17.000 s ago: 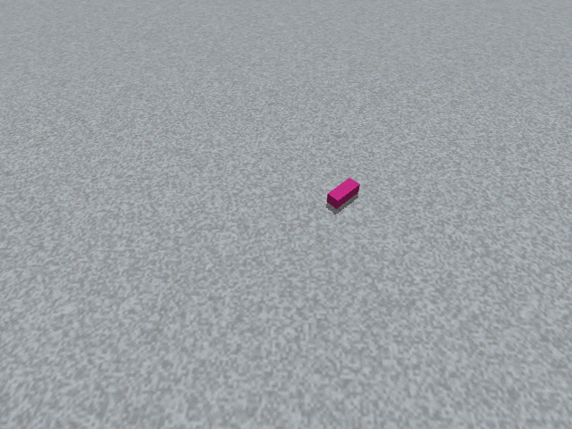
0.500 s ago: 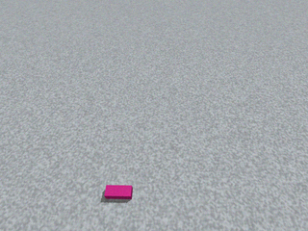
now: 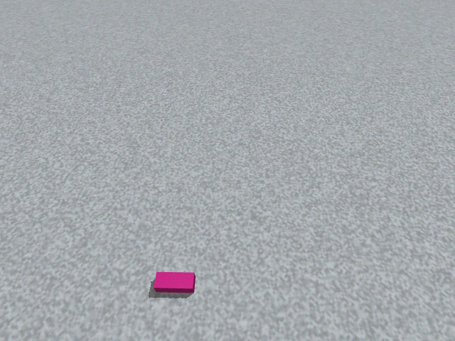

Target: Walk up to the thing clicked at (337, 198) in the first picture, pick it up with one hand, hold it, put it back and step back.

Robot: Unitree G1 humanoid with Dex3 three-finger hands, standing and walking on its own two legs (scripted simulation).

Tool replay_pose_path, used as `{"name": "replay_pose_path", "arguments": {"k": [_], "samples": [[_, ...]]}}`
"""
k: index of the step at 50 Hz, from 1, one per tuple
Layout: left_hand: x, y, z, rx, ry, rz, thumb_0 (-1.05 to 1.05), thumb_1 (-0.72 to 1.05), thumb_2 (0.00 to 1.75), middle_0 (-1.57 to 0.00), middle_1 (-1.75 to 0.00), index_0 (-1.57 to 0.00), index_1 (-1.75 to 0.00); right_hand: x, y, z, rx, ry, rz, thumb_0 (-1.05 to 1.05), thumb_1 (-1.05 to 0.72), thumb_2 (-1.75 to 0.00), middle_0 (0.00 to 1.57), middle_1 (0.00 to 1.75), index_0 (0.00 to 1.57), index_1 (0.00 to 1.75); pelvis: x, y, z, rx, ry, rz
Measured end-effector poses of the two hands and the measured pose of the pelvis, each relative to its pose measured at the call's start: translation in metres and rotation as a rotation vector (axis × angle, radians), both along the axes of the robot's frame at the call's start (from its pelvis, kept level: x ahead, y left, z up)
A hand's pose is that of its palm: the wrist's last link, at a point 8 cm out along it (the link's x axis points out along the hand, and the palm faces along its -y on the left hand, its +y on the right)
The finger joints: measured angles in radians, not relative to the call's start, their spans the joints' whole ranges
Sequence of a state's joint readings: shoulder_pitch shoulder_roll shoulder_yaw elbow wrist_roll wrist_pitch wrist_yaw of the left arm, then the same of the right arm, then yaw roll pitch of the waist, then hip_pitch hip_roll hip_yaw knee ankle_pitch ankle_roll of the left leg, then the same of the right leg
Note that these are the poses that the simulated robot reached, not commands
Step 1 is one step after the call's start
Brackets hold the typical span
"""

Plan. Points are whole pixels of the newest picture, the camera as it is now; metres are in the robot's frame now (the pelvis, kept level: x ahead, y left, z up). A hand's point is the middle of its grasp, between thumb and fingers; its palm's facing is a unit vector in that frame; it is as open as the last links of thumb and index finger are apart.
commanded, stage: stand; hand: left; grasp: from above
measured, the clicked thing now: (175, 282) +0.46 +0.25 -0.75
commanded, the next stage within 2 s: rise first in 0.06 s
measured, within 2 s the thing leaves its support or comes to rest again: neither
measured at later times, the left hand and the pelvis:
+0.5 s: hand (113, 339) +0.16 +0.25 -0.18, palm faces -0.06 -0.93 -0.36, open 10.8 cm; pelvis -0.01 +0.00 -0.03, yaw -1 degrees
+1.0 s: hand out of the picture +0.15 +0.26 -0.23, palm faces -0.15 -0.89 -0.43, open 14.2 cm; pelvis +0.00 +0.01 -0.09, yaw -1 degrees
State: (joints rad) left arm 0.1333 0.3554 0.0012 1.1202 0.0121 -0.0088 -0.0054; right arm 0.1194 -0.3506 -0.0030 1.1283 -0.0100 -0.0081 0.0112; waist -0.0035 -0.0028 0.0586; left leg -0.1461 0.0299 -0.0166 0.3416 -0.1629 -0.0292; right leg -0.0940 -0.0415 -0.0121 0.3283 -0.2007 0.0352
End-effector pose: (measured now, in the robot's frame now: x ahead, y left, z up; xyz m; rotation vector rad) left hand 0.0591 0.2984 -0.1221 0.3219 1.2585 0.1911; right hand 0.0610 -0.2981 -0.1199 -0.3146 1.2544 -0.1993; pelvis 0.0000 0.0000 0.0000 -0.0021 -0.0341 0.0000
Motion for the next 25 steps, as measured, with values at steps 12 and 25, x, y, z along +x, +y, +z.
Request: {"name": "replay_pose_path", "arguments": {"k": [12,25], "samples": [[0.016,-0.003,0.001,-0.001,-0.084,0.029,0.01,0.86,0.91,-0.2,-0.34,-0.19,-0.35,0.008,0.006,0.0,0.004,-0.086,-0.002,0.0,-0.91,-0.9,0.2,0.3,0.2,0.3,-0.004,0.0,-0.004,0.0,0.028,0.005],[0.098,-0.003,-0.017,0.008,-0.136,-0.082,0.01,0.15,0.95,-0.1,-0.9,-0.11,-0.88,0.017,0.038,-0.012,0.056,-0.221,-0.048,0.0,-0.91,-0.89,0.2,0.3,0.2,0.3,-0.01,0.001,-0.027,-0.007,0.163,-0.019]]}}
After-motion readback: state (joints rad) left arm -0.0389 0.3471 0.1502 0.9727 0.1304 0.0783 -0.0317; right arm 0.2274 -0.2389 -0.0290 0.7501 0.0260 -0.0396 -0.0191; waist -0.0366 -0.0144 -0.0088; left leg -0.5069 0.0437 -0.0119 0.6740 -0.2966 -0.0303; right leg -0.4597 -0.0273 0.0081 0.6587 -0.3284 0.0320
